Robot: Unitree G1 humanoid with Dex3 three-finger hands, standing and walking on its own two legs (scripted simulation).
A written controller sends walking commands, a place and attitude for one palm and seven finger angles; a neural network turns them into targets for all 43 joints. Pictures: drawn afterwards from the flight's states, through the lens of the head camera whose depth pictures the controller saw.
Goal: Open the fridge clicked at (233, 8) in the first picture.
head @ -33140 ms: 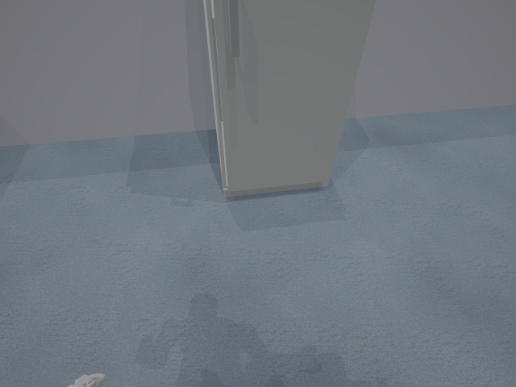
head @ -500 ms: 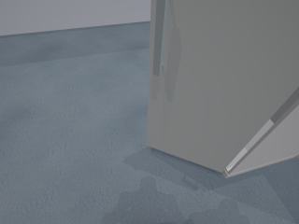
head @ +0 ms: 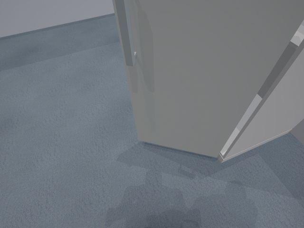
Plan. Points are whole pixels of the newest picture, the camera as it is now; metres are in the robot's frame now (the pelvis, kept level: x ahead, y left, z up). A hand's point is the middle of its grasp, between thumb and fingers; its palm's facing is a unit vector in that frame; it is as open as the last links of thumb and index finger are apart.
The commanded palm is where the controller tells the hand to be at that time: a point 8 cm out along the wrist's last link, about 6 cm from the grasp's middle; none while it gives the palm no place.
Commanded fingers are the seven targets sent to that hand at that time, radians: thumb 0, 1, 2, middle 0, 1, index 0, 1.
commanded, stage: turn to face it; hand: left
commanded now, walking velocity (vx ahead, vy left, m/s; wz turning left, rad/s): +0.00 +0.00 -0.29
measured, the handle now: (127, 22) +0.65 +0.13 +0.18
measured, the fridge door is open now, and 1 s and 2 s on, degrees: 53 53 53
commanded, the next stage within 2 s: take the last steps up to it in 0.26 s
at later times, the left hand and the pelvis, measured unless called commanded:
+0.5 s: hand out of the picture +0.09 +0.21 -0.16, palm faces -0.07 -0.98 -0.18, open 7.4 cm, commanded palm none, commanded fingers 0.00 0.90 0.90 -0.20 -0.30 -0.20 -0.30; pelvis +0.00 +0.02 +0.02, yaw -7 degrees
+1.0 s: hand out of the picture +0.12 +0.21 -0.17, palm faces -0.13 -0.98 -0.14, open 7.4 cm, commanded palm none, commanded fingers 0.00 0.90 0.90 -0.20 -0.30 -0.20 -0.30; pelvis +0.08 +0.04 +0.01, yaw -8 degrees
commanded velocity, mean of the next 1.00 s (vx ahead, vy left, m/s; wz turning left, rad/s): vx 0.10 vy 0.03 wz -0.09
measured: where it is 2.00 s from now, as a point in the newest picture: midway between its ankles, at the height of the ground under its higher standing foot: outside the picture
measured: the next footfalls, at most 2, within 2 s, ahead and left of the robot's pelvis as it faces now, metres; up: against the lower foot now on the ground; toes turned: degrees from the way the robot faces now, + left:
left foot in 0.36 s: +0.04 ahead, +0.14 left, +0.00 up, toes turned -4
right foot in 0.62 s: +0.03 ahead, -0.11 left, +0.00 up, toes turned -10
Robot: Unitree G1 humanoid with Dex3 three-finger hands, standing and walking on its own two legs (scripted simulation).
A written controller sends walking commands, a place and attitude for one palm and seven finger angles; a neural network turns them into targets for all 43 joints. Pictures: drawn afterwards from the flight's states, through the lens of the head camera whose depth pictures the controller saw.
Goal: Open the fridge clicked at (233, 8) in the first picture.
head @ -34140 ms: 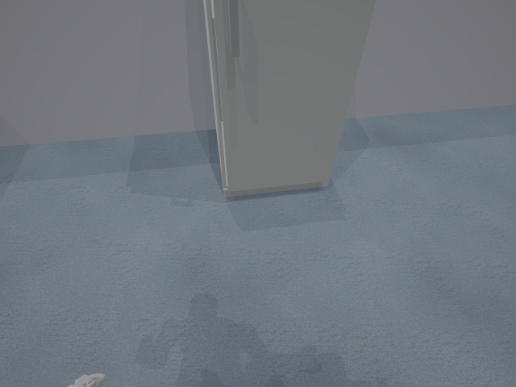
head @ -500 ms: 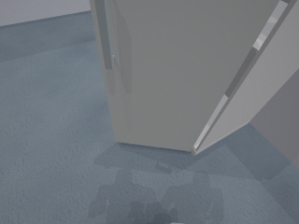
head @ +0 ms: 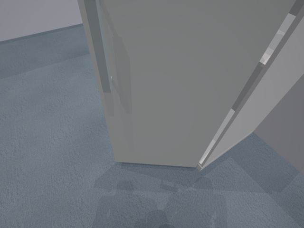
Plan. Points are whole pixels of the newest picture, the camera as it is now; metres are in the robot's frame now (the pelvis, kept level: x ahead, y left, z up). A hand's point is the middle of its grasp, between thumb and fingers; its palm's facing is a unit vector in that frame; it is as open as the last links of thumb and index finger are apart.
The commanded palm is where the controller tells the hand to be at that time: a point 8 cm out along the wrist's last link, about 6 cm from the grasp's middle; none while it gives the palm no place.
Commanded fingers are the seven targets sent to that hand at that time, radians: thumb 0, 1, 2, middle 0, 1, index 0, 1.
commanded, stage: come to a stop and stand still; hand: left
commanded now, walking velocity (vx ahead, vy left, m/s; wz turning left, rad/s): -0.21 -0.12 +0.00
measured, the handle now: (103, 48) +0.55 +0.17 +0.17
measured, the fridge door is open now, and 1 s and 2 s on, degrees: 53 53 53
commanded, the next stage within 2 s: look again from close up in 1.52 s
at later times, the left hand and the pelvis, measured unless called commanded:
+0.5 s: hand out of the picture +0.11 +0.17 -0.18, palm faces +0.02 -0.98 -0.21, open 7.4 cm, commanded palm none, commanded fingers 0.00 0.90 0.90 -0.20 -0.30 -0.20 -0.30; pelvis +0.03 -0.01 -0.01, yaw +1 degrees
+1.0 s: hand out of the picture +0.03 +0.18 -0.16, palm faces +0.00 -0.96 -0.27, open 7.4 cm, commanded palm none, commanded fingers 0.00 0.90 0.90 -0.20 -0.30 -0.20 -0.30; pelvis +0.02 -0.01 +0.00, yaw +0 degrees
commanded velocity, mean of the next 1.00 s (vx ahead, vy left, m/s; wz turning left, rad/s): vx -0.07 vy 0.00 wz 0.00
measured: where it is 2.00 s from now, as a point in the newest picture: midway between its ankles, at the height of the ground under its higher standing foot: outside the picture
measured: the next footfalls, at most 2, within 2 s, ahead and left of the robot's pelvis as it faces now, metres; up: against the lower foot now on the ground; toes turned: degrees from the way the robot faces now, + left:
right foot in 0.14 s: +0.11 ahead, -0.13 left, +0.00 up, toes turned -2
